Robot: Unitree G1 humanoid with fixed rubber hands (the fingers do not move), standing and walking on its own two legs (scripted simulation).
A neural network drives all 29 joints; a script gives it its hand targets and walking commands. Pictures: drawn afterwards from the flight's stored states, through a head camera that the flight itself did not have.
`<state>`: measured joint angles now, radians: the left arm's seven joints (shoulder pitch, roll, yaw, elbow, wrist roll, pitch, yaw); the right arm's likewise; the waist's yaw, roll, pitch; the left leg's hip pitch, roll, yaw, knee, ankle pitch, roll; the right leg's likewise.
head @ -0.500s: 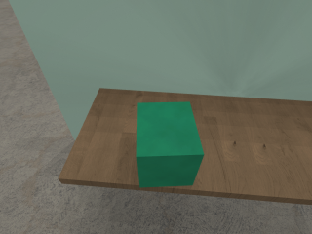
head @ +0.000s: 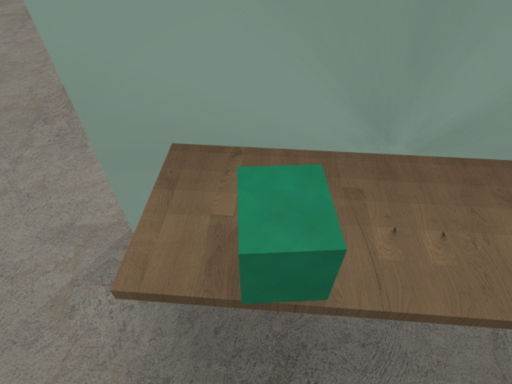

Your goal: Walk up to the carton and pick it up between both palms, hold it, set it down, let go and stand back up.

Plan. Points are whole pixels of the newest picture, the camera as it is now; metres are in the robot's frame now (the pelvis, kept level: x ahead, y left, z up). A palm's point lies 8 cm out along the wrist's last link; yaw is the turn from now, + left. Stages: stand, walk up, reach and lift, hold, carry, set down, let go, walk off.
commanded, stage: stand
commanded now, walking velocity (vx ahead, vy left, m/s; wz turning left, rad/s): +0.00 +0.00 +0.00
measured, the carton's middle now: (282, 233) +0.46 -0.04 -0.09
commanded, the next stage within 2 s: none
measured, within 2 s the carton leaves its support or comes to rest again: neither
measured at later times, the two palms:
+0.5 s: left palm out of the picture -0.04 +0.20 -0.15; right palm out of the picture -0.04 -0.21 -0.14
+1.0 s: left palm out of the picture -0.04 +0.20 -0.15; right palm out of the picture -0.03 -0.21 -0.15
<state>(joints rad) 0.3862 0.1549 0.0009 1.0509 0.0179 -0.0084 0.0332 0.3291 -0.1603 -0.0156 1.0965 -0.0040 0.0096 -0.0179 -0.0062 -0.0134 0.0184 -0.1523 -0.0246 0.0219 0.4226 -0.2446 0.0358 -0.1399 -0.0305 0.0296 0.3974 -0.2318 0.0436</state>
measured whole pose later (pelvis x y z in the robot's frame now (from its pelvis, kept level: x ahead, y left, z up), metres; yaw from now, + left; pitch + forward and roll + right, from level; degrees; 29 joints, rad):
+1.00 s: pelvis +0.00 -0.01 +0.00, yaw +0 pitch -1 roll +0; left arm 0.33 0.12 -0.01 1.18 0.01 -0.01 0.04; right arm 0.33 -0.12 0.00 1.15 -0.01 -0.01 -0.04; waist -0.01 -0.01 0.03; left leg -0.15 -0.02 0.02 0.43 -0.25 0.03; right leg -0.15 -0.03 0.02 0.41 -0.25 0.03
